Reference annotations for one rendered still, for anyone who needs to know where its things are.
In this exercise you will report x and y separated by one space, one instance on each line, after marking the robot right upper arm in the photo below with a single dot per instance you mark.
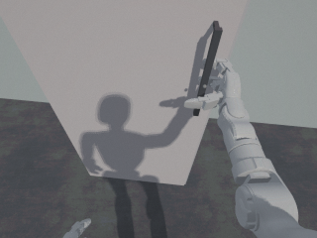
268 209

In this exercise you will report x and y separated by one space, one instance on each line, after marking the robot right hand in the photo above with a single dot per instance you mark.
228 86

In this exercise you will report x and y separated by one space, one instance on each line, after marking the robot left hand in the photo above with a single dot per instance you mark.
77 229

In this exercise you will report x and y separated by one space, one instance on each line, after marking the fridge door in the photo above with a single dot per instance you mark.
117 73

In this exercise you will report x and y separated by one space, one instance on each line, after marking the handle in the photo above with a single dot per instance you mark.
214 44

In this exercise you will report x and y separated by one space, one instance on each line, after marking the robot right forearm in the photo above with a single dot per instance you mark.
249 164

